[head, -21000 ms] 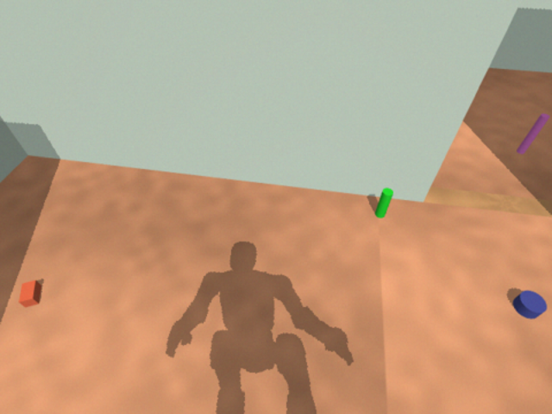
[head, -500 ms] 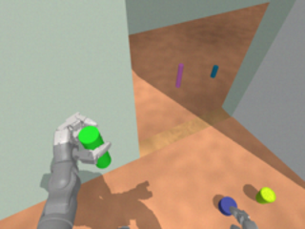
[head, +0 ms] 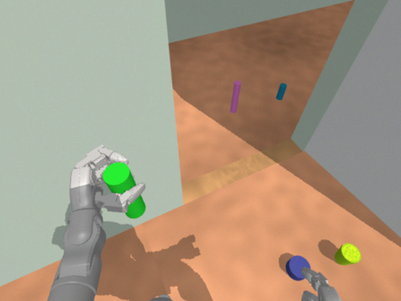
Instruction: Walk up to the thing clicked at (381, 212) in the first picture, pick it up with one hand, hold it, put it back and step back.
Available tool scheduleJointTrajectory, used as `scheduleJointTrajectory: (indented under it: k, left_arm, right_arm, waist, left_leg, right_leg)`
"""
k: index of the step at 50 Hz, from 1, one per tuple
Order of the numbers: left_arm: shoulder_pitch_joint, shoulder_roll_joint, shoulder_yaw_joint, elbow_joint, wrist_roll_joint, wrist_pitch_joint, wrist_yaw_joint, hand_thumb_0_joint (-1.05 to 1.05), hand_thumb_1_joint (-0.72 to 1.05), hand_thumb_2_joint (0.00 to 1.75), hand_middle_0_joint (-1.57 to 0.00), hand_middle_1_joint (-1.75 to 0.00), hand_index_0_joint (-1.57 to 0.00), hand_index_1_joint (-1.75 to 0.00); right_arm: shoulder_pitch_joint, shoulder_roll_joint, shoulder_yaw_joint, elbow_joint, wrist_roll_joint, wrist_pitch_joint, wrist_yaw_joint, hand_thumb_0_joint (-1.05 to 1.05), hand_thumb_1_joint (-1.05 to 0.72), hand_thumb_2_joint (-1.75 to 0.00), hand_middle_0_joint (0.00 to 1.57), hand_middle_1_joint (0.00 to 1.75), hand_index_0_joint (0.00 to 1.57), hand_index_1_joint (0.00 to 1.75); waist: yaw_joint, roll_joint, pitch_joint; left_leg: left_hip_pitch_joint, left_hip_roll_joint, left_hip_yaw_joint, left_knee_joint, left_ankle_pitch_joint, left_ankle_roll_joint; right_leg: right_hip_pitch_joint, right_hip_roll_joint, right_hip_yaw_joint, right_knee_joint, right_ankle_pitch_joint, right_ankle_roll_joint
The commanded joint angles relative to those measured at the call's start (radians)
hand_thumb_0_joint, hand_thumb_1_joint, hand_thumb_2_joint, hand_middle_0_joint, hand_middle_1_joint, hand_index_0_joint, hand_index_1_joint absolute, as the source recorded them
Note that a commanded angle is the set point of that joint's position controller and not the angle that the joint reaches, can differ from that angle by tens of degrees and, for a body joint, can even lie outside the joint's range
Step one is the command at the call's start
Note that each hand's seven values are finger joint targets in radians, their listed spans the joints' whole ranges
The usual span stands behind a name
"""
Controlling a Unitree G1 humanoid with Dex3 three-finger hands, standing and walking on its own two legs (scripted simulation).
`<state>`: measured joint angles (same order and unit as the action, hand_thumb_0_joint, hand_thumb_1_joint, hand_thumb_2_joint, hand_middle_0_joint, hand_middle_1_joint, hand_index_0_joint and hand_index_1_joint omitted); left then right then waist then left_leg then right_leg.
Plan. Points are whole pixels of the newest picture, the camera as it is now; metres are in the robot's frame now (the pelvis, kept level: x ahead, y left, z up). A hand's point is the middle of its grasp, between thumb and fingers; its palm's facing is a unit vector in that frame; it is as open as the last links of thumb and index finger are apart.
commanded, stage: hold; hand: left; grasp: from the side
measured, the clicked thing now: (127, 193) +0.33 +0.17 +0.01
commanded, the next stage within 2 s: crouch in 0.82 s
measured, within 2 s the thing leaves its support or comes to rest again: neither
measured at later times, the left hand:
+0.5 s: hand (119, 180) +0.33 +0.18 +0.06, palm faces +0.22 -0.98 -0.02, open 8.3 cm
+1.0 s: hand (121, 176) +0.34 +0.17 +0.06, palm faces +0.22 -0.98 -0.02, open 8.3 cm
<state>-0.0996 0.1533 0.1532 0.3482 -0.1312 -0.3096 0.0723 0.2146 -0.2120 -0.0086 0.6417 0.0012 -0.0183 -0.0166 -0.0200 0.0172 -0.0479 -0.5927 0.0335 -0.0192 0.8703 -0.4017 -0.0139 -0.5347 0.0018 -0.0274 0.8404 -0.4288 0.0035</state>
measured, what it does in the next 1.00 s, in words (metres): stands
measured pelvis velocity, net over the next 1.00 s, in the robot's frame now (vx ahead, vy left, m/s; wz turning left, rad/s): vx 0.01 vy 0.00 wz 0.00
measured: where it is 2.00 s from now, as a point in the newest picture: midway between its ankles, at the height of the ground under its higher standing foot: outside the picture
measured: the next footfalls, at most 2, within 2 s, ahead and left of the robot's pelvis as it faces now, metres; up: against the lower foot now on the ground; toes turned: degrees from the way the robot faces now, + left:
none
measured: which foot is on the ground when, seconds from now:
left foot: down 0.00-1.00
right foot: down 0.00-1.00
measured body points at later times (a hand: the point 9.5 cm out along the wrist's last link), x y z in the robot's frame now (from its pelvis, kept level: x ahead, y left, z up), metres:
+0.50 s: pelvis +0.00 +0.00 +0.00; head +0.05 +0.00 +0.45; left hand +0.31 +0.23 +0.06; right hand +0.14 -0.24 -0.11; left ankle +0.02 +0.13 -0.70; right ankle +0.00 -0.12 -0.70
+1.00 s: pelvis +0.01 +0.00 +0.00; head +0.05 +0.00 +0.45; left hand +0.32 +0.22 +0.06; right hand +0.15 -0.24 -0.11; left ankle +0.02 +0.13 -0.70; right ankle +0.00 -0.12 -0.70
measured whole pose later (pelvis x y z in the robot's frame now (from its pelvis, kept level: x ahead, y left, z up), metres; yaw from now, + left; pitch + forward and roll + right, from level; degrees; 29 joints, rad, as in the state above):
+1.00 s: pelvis +0.01 +0.00 +0.00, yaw +0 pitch +7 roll -1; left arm -0.10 0.16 0.15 0.35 -0.13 -0.32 0.07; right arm 0.22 -0.21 -0.01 0.64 0.00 -0.01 -0.01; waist -0.02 0.02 -0.06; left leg -0.58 0.04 -0.02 0.87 -0.41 -0.02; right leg -0.53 0.00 -0.03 0.84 -0.44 0.00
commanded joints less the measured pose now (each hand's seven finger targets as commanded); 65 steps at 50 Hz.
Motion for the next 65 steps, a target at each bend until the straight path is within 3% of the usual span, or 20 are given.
scheduleJointTrajectory:
  k: [1, 8, 12, 16, 17, 20, 21, 24, 32, 34, 39, 40, 43, 45, 46, 51, 52, 55, 58, 65]
  left_arm:
    - [-0.271, 0.119, 0.039, -0.249, -0.008, -0.08, -0.001, 0.0, 0.27, 1.16, -1.25, -1.34, -1.27, -1.34]
    - [-0.283, 0.107, 0.016, -0.25, -0.004, -0.081, -0.005, 0.0, 0.28, 1.17, -1.26, -1.34, -1.27, -1.34]
    - [-0.266, 0.13, 0.062, -0.235, -0.011, -0.086, 0.004, 0.0, 0.25, 1.17, -1.24, -1.33, -1.25, -1.34]
    - [-0.23, 0.102, 0.03, -0.22, -0.007, -0.082, 0.0, 0.0, 0.26, 1.18, -1.25, -1.35, -1.26, -1.35]
    - [-0.239, 0.127, 0.057, -0.24, -0.007, -0.087, 0.001, 0.0, 0.25, 1.18, -1.25, -1.35, -1.26, -1.35]
    - [-0.262, 0.119, 0.025, -0.287, -0.008, -0.092, -0.007, 0.0, 0.24, 1.17, -1.26, -1.35, -1.27, -1.35]
    - [-0.228, 0.094, 0.014, -0.233, -0.01, -0.084, -0.01, 0.0, 0.24, 1.17, -1.25, -1.35, -1.27, -1.35]
    - [-0.258, 0.135, 0.052, -0.225, -0.009, -0.088, -0.006, 0.0, 0.21, 1.16, -1.23, -1.33, -1.25, -1.34]
    - [-0.255, 0.12, 0.03, -0.256, -0.012, -0.1, -0.016, 0.0, 0.21, 1.17, -1.24, -1.34, -1.25, -1.34]
    - [-0.2, 0.096, 0.021, -0.2, -0.012, -0.087, -0.016, 0.0, 0.23, 1.16, -1.24, -1.33, -1.26, -1.34]
    - [-0.26, 0.136, 0.05, -0.262, -0.008, -0.097, -0.005, 0.0, 0.23, 1.15, -1.24, -1.33, -1.25, -1.33]
    - [-0.238, 0.103, 0.023, -0.24, -0.011, -0.09, -0.008, 0.0, 0.23, 1.16, -1.25, -1.34, -1.26, -1.34]
    - [-0.227, 0.143, 0.067, -0.23, -0.014, -0.089, -0.003, 0.0, 0.23, 1.17, -1.24, -1.33, -1.25, -1.34]
    - [-0.264, 0.109, 0.015, -0.263, -0.009, -0.084, -0.009, 0.0, 0.22, 1.17, -1.24, -1.34, -1.25, -1.34]
    - [-0.245, 0.128, 0.046, -0.234, -0.01, -0.083, -0.005, 0.0, 0.2, 1.22, -1.27, -1.38, -1.27, -1.39]
    - [-0.223, 0.108, 0.058, -0.147, -0.013, -0.084, -0.008, 0.0, 0.16, 1.19, -1.29, -1.36, -1.31, -1.36]
    - [-0.254, 0.084, 0.035, -0.164, -0.017, -0.093, -0.008, 0.0, 0.16, 1.19, -1.3, -1.37, -1.31, -1.37]
    - [-0.248, 0.118, 0.084, -0.086, -0.01, -0.123, -0.004, 0.0, 0.19, 1.2, -1.29, -1.37, -1.31, -1.36]
    - [-0.296, 0.106, 0.076, -0.049, -0.003, -0.175, -0.007, 0.0, 0.17, 1.2, -1.27, -1.36, -1.29, -1.36]
    - [-0.409, 0.172, 0.155, 0.173, 0.005, -0.339, -0.03, 0.0, 0.14, 1.21, -1.29, -1.38, -1.3, -1.38]
  right_arm:
    - [-0.033, -0.13, -0.048, -0.13, 0.002, -0.043, -0.015, 0.0, -0.93, -0.91, 0.2, 0.3, 0.2, 0.3]
    - [-0.025, -0.137, -0.053, -0.126, 0.003, -0.042, -0.012, 0.0, -0.93, -0.91, 0.2, 0.3, 0.2, 0.3]
    - [-0.032, -0.131, -0.052, -0.126, 0.003, -0.041, -0.012, 0.0, -0.93, -0.91, 0.2, 0.3, 0.2, 0.3]
    - [-0.035, -0.133, -0.052, -0.133, 0.002, -0.042, -0.01, 0.0, -0.93, -0.91, 0.2, 0.3, 0.2, 0.3]
    - [-0.033, -0.132, -0.054, -0.132, 0.003, -0.041, -0.01, 0.0, -0.93, -0.91, 0.2, 0.3, 0.2, 0.3]
    - [-0.02, -0.135, -0.054, -0.13, 0.002, -0.037, -0.009, 0.0, -0.93, -0.91, 0.2, 0.3, 0.2, 0.3]
    - [-0.023, -0.135, -0.054, -0.126, 0.002, -0.039, -0.008, 0.0, -0.93, -0.91, 0.2, 0.3, 0.2, 0.3]
    - [-0.018, -0.133, -0.053, -0.116, 0.001, -0.035, -0.008, 0.0, -0.93, -0.91, 0.2, 0.3, 0.2, 0.3]
    - [-0.027, -0.133, -0.052, -0.133, 0.003, -0.035, -0.008, 0.0, -0.93, -0.91, 0.2, 0.3, 0.2, 0.3]
    - [-0.026, -0.136, -0.054, -0.125, 0.004, -0.035, -0.007, 0.0, -0.93, -0.91, 0.2, 0.3, 0.2, 0.3]
    - [-0.027, -0.136, -0.053, -0.131, 0.003, -0.033, -0.008, 0.0, -0.93, -0.91, 0.2, 0.3, 0.2, 0.3]
    - [-0.038, -0.132, -0.05, -0.136, 0.005, -0.034, -0.008, 0.0, -0.93, -0.91, 0.2, 0.3, 0.2, 0.3]
    - [-0.019, -0.138, -0.054, -0.122, 0.004, -0.031, -0.013, 0.0, -0.93, -0.91, 0.2, 0.3, 0.2, 0.3]
    - [-0.01, -0.138, -0.054, -0.121, 0.002, -0.03, -0.009, 0.0, -0.93, -0.91, 0.2, 0.3, 0.2, 0.3]
    - [-0.007, -0.138, -0.056, -0.112, 0.0, -0.029, -0.009, 0.0, -0.92, -0.91, 0.2, 0.3, 0.2, 0.3]
    - [-0.026, -0.136, -0.058, -0.116, 0.002, -0.029, -0.004, 0.0, -0.88, -0.9, 0.2, 0.3, 0.2, 0.3]
    - [-0.026, -0.134, -0.057, -0.122, 0.002, -0.03, -0.002, 0.0, -0.88, -0.9, 0.2, 0.3, 0.2, 0.3]
    - [-0.02, -0.138, -0.065, -0.108, -0.004, -0.032, 0.003, 0.0, -0.88, -0.9, 0.2, 0.3, 0.2, 0.3]
    - [-0.015, -0.137, -0.067, -0.104, -0.01, -0.036, 0.012, 0.0, -0.88, -0.9, 0.2, 0.3, 0.2, 0.3]
    - [-0.002, -0.154, -0.074, -0.073, -0.032, -0.045, 0.04, 0.0, -0.89, -0.9, 0.2, 0.3, 0.2, 0.3]
  waist:
    - [-0.003, 0.006, -0.277]
    - [-0.008, 0.017, -0.276]
    - [0.006, 0.005, -0.265]
    - [-0.001, -0.016, -0.246]
    - [0.008, -0.009, -0.272]
    - [-0.004, 0.022, -0.312]
    - [-0.013, 0.004, -0.27]
    - [-0.008, -0.004, -0.248]
    - [-0.003, -0.003, -0.291]
    - [-0.007, -0.014, -0.243]
    - [-0.001, 0.018, -0.276]
    - [-0.004, -0.001, -0.255]
    - [-0.002, -0.019, -0.296]
    - [-0.013, 0.005, -0.303]
    - [-0.005, 0.002, -0.286]
    - [-0.008, -0.037, -0.209]
    - [-0.013, -0.039, -0.213]
    - [-0.011, -0.026, -0.21]
    - [-0.025, -0.026, -0.22]
    - [-0.033, -0.008, -0.347]
  left_leg:
    - [0.177, -0.021, 0.01, -0.113, 0.232, 0.018]
    - [0.193, -0.016, 0.004, -0.118, 0.243, 0.015]
    - [0.165, -0.018, 0.007, -0.115, 0.222, 0.016]
    - [0.149, -0.02, 0.007, -0.115, 0.207, 0.017]
    - [0.154, -0.021, 0.006, -0.114, 0.218, 0.018]
    - [0.203, -0.017, 0.006, -0.106, 0.282, 0.018]
    - [0.19, -0.016, 0.006, -0.105, 0.276, 0.019]
    - [0.15, -0.017, 0.008, -0.105, 0.237, 0.022]
    - [0.175, -0.022, 0.011, -0.101, 0.253, 0.021]
    - [0.162, -0.021, 0.01, -0.107, 0.245, 0.02]
    - [0.18, -0.021, 0.007, -0.117, 0.22, 0.017]
    - [0.165, -0.021, 0.008, -0.116, 0.211, 0.018]
    - [0.183, -0.023, 0.015, -0.096, 0.283, 0.028]
    - [0.206, -0.018, 0.01, -0.095, 0.323, 0.026]
    - [0.191, -0.015, 0.005, -0.094, 0.326, 0.025]
    - [0.116, -0.021, 0.012, -0.096, 0.219, 0.027]
    - [0.115, -0.018, 0.009, -0.096, 0.209, 0.025]
    - [0.073, -0.02, 0.007, -0.067, 0.193, 0.025]
    - [0.02, -0.02, 0.005, -0.023, 0.162, 0.026]
    - [-0.186, -0.019, -0.011, 0.213, 0.139, 0.031]
  right_leg:
    - [0.091, 0.015, -0.005, -0.124, 0.286, -0.006]
    - [0.072, 0.018, -0.01, -0.116, 0.282, -0.011]
    - [0.079, 0.016, -0.007, -0.118, 0.267, -0.009]
    - [0.079, 0.015, -0.008, -0.122, 0.258, -0.007]
    - [0.096, 0.014, -0.007, -0.118, 0.269, -0.007]
    - [0.097, 0.018, -0.006, -0.112, 0.319, -0.007]
    - [0.082, 0.018, -0.008, -0.111, 0.316, -0.005]
    - [0.068, 0.015, -0.005, -0.118, 0.291, -0.004]
    - [0.097, 0.011, -0.001, -0.121, 0.308, -0.004]
    - [0.081, 0.014, -0.006, -0.119, 0.299, -0.005]
    - [0.086, 0.013, -0.006, -0.121, 0.268, -0.008]
    - [0.081, 0.013, -0.005, -0.125, 0.265, -0.007]
    - [0.113, 0.008, 0.003, -0.123, 0.347, 0.003]
    - [0.102, 0.014, -0.002, -0.112, 0.372, -0.002]
    - [0.096, 0.017, -0.007, -0.109, 0.365, -0.003]
    - [0.051, 0.009, -0.002, -0.125, 0.282, -0.001]
    - [0.042, 0.01, -0.005, -0.116, 0.271, -0.003]
    - [-0.004, 0.008, -0.001, -0.085, 0.25, -0.006]
    - [-0.063, 0.006, 0.004, -0.038, 0.23, -0.009]
    - [-0.316, 0.01, 0.008, 0.19, 0.181, -0.019]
